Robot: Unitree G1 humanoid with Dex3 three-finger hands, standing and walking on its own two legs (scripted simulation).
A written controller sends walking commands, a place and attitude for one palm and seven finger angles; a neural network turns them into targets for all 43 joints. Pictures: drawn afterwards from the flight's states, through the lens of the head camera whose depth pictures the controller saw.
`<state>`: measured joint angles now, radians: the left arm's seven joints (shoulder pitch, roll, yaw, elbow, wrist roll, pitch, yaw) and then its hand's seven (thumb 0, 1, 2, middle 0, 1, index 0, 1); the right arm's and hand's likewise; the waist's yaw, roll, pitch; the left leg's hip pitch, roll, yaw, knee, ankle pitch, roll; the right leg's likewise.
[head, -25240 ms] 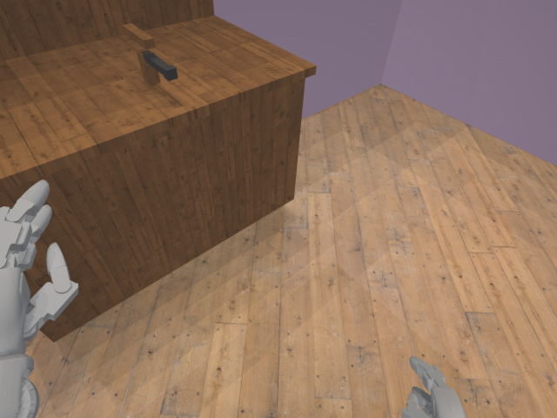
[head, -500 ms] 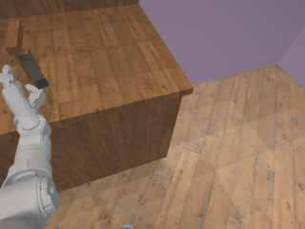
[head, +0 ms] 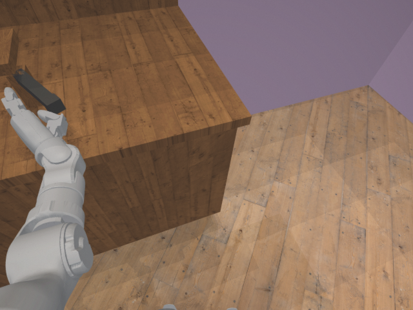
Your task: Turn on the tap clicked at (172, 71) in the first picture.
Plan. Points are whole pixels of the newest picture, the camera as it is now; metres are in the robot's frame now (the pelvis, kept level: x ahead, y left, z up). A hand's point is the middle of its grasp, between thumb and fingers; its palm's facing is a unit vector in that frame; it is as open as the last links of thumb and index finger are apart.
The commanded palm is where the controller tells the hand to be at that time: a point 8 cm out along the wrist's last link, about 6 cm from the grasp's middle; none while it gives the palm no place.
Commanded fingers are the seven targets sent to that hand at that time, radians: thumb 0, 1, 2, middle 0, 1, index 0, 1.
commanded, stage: push the lever round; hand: left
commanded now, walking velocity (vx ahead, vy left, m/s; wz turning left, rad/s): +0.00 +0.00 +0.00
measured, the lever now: (53, 104) +0.50 +0.30 +0.11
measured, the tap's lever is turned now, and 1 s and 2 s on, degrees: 29 64 75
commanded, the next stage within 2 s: lift the hand up off the lever in 1.54 s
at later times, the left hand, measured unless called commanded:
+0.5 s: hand (86, 104) +0.51 +0.24 +0.10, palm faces +0.78 -0.62 -0.10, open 7.6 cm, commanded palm +0.46 +0.25 +0.10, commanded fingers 0.00 0.90 0.90 -0.15 -0.15 -0.15 -0.15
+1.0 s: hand (99, 92) +0.54 +0.22 +0.10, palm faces +0.82 -0.55 -0.14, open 8.0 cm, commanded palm +0.49 +0.24 +0.10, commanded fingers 0.00 0.90 0.90 -0.15 -0.15 -0.15 -0.15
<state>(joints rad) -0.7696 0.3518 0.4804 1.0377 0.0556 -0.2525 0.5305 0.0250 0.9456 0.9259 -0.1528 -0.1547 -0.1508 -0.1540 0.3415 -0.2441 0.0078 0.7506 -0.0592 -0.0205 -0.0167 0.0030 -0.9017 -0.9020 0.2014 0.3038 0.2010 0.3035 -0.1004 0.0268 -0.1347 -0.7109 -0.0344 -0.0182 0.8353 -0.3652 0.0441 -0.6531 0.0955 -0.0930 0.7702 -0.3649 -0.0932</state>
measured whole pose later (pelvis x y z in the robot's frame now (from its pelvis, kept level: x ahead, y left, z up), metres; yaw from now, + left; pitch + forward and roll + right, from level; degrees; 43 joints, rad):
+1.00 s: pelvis +0.02 -0.02 +0.00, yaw -1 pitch +20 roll -1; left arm -1.04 0.37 0.59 1.22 0.19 -0.13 0.84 0.02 0.90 0.91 -0.16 -0.15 -0.10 -0.14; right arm 0.40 -0.24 -0.01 0.76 -0.12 -0.02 0.07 0.00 -0.90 -0.90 0.20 0.30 0.20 0.30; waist -0.18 0.05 -0.19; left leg -0.81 -0.02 -0.02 0.85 -0.39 0.02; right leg -0.75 0.12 -0.09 0.78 -0.39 -0.11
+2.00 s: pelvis +0.03 -0.01 +0.00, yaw -1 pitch +22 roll -2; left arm -1.13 0.47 0.61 1.29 0.20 -0.09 0.82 0.03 0.91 0.92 -0.15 -0.15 -0.14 -0.15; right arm 0.47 -0.26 0.00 0.78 -0.12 -0.06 0.09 0.00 -0.90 -0.90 0.20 0.30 0.20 0.30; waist -0.22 0.06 -0.18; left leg -0.84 0.00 -0.02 0.85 -0.39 0.02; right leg -0.78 0.13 -0.09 0.75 -0.37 -0.11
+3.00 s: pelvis +0.03 -0.01 +0.01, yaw +0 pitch +17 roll -1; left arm -1.08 0.37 0.56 1.15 0.17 0.03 0.82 0.02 0.90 0.90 -0.15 -0.15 -0.15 -0.15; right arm 0.41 -0.25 -0.02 0.81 -0.11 -0.05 0.06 0.00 -0.90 -0.90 0.20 0.30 0.20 0.30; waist -0.17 0.06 -0.17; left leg -0.68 -0.02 -0.02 0.75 -0.36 0.03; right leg -0.62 0.11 -0.09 0.67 -0.35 -0.11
